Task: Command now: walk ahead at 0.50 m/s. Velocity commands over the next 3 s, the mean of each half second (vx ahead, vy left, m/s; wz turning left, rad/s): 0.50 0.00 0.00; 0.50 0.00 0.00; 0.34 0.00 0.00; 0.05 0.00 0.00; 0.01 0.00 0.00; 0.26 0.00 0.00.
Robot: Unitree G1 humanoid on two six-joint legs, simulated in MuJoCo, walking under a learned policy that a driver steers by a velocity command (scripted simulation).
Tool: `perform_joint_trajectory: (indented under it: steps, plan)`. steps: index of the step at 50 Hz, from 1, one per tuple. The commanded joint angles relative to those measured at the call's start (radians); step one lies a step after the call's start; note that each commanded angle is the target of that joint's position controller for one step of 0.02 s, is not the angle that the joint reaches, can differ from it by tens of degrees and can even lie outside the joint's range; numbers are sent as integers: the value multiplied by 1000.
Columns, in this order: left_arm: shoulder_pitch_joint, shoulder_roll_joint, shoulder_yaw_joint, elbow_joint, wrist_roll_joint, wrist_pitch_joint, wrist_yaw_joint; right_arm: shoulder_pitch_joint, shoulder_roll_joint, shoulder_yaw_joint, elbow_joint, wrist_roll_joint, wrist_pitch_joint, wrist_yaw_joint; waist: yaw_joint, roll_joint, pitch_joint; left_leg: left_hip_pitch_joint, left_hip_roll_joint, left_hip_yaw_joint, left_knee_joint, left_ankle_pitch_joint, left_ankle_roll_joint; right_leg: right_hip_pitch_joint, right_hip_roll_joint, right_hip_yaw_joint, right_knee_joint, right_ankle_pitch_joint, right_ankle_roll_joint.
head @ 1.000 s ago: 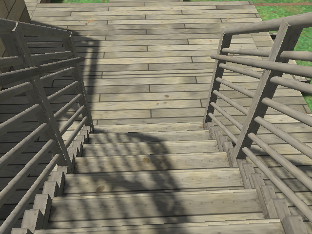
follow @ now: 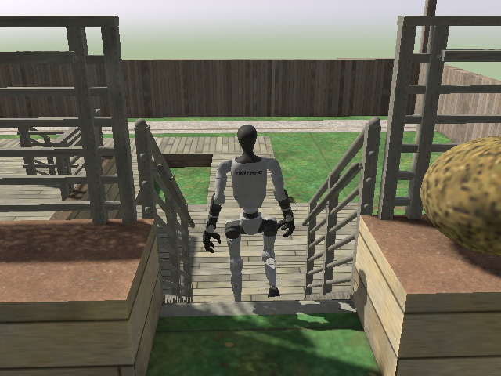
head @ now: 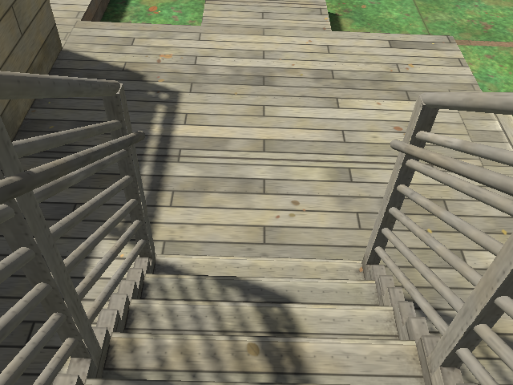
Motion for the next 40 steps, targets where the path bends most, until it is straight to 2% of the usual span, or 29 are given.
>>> perform_joint_trajectory:
  steps: [1, 2, 3, 5, 6, 7, 8, 9, 11, 13, 15, 18, 19, 20, 21, 22, 23, 24, 25, 26, 27, 28, 30, 31, 32, 34, 35, 37, 40]
  plan:
    - [16, 81, 14, -78, 15, 0, 0, 360, -248, -56, 82, 27, -13, -5, -76, 169, -80, 410, 450, -422, -26, 259, 274, -651, -37, 50, 147, 171, 0]
    - [-108, 99, 17, -87, 43, 20, -6, 350, -206, -41, 91, 30, -22, -19, -90, 134, 29, 247, 448, -533, -97, 12, 313, -693, -82, 77, 76, 230, 19]
    - [-169, 87, 21, -91, 42, 31, -15, 286, -115, -2, 77, -2, -41, -25, -63, 41, 123, 82, 363, -456, -65, -84, 247, -686, -84, 144, -141, 445, 34]
    - [-147, 65, 23, -68, 27, 47, -38, 171, -64, 26, 49, 3, -65, -47, 52, 15, 210, -336, 243, -252, -95, 141, 153, -348, -95, 96, -611, 726, 84]
    - [-116, 30, 17, -33, 63, 60, -46, 204, -121, 12, 70, -2, -69, -52, 41, 79, 167, -380, 213, -226, -87, 273, 167, -207, -76, 5, -651, 783, 97]
    - [6, 0, 13, 36, 73, 69, -46, 250, -179, -3, 87, -11, -70, -53, 60, 150, 78, -331, 221, -245, -30, 388, 179, -138, -71, -28, -541, 860, 90]
    - [8, 10, 15, 36, 65, 74, -46, 276, -169, -2, 88, -1, -68, -54, 56, 150, 63, -257, 233, -260, 5, 446, 178, -197, -84, -25, -525, 837, 83]
    - [-113, 36, 27, -14, 47, 61, -50, 297, -90, 10, 117, 14, -74, -60, 32, 103, 104, -174, 185, -255, 80, 199, 160, -339, -111, 75, -691, 1006, 64]
    - [-290, 47, 25, -54, 50, 30, -54, 355, -103, 10, 106, 17, -76, -76, -54, 100, 106, -34, 173, -312, 114, -70, 159, -458, -101, 58, -848, 1099, 47]
    - [-359, 23, 13, -87, 41, 3, -74, 286, -96, 18, 71, 26, -80, -87, -44, 13, 97, -245, 128, -251, 140, -255, 151, -160, -68, -19, -1086, 1385, 69]
    - [-380, -10, 5, -103, 28, 10, -85, 302, -103, 16, 60, 24, -64, -81, -75, 46, 117, -246, 141, -246, 177, -191, 156, -64, -54, -41, -1149, 1284, 82]
    - [-430, 9, 3, -153, -9, 5, -85, 345, -76, 9, 77, -33, -44, -72, -165, 78, 210, -116, 139, -204, 312, 8, 159, -83, -92, -43, -1396, 1184, 43]
    - [-417, 13, 8, -158, -12, 2, -84, 362, -73, 11, 90, -34, -32, -78, -186, 81, 219, -69, 141, -224, 363, 109, 165, -58, -102, -42, -1457, 1128, 31]
    - [-371, 22, 15, -154, -9, 0, -81, 380, -82, 12, 99, -36, -22, -86, -180, 82, 212, -36, 159, -249, 408, 205, 177, -4, -115, -37, -1497, 1052, 20]
    - [-207, 32, 22, -95, 14, 7, -75, 332, -97, 13, 112, -37, -6, -81, -105, 129, 107, -46, 157, -248, 580, 349, 182, 173, -127, -29, -1398, 1112, -10]
    - [-77, 54, 32, -57, 3, 8, -71, 339, -90, 18, 103, -51, 3, -93, -44, 63, 73, -5, 115, -205, 760, 352, 177, 237, -127, -38, -1644, 1024, -24]
    - [68, 89, 51, -2, 24, 12, -69, 345, -95, 14, 125, -36, 2, -90, 17, -29, 16, -99, 40, -127, 1044, 287, 159, 456, -106, -109, -1665, 1081, -20]
    - [181, 151, 60, 31, 24, 15, -78, 359, -66, 2, 116, -16, -9, -76, 42, -232, -81, -427, -118, -46, 1529, -521, 107, 763, -253, 19, -1405, 1450, -88]
    - [190, 148, 43, 25, 10, 14, -98, 434, -68, 6, 71, 22, -16, -90, -18, -218, -200, -736, -96, -72, 1693, -678, 86, 999, -396, 156, -1081, 1724, -108]
    - [222, 169, 53, 39, -27, 23, -109, 366, -96, 9, 42, 6, -17, -92, 22, -165, -247, -847, -57, -84, 1651, -566, 79, 962, -434, 227, -1183, 1364, -161]
    - [189, 187, 58, 34, -27, 16, -95, 226, -100, 9, 8, -6, -11, -91, 43, -199, -141, -955, -20, -116, 1531, -406, 67, 794, -486, 349, -1354, 771, -244]
    - [112, 96, 29, 19, -18, 23, -81, 134, -127, 0, 10, -27, 4, -84, 24, -77, -31, -928, 6, -108, 1443, -312, 47, 584, -429, 350, -1455, 489, -231]
    - [66, 31, -12, 32, 25, -14, -75, 132, -81, -5, 38, -39, 17, -64, -58, -50, 139, -822, 44, -199, 1113, -26, 6, 235, -375, 305, -1394, 564, -158]
    - [-33, 5, -29, 2, 1, -28, -58, 88, -67, 0, 17, -35, 25, -47, -121, -12, 185, -580, 41, -151, 774, 175, -38, -61, -293, 161, -1457, 649, -102]
    - [-25, 67, -13, 17, 6, -35, -50, 110, -31, 4, 38, -62, 34, -37, -123, -89, 156, -427, 28, -55, 701, 241, -58, -144, -255, 131, -1472, 735, -117]
    - [17, 142, 4, 18, 10, -50, -57, 252, -15, 5, 111, -70, 50, -39, -150, -153, 27, -341, 22, -32, 812, 339, -55, -60, -288, 168, -1386, 1002, -147]
    - [62, 69, -6, 51, -10, -58, -52, 145, -56, -12, 61, -48, 43, -35, -125, -111, 61, -513, 57, -138, 662, 506, -35, 69, -250, 179, -1332, 806, -129]
    - [21, 48, -16, 29, -19, -60, -36, -24, -91, -17, -11, -36, 23, -33, -91, -57, 95, -517, 54, -112, 378, 722, -30, 72, -216, 170, -1292, 505, -106]
    - [33, 72, -13, 8, -8, -42, -23, -133, -34, -1, -27, -33, 5, -8, -31, -46, 88, -267, 14, -40, 247, 839, -40, -43, -188, 135, -1232, 327, -102]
